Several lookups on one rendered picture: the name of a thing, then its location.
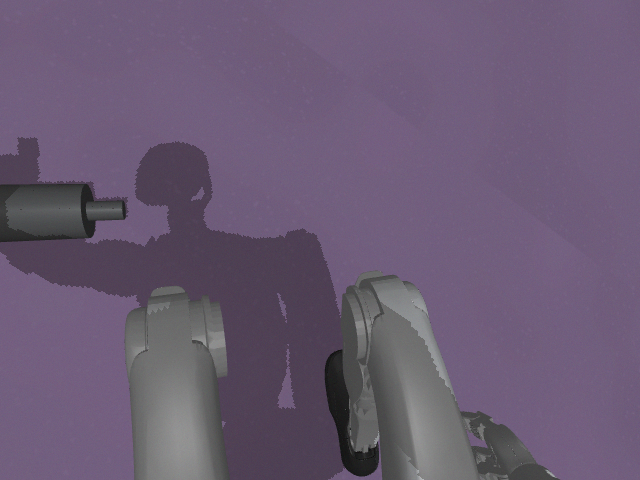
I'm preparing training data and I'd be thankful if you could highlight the right robot hand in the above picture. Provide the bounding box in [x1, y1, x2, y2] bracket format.
[460, 411, 537, 480]

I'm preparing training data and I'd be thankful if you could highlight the bottle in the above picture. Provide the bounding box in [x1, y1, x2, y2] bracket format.
[0, 184, 126, 242]

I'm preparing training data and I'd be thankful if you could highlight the right robot foot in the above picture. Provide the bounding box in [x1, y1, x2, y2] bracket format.
[325, 349, 379, 477]

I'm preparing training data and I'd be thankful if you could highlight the right robot arm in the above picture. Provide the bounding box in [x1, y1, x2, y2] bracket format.
[509, 463, 560, 480]

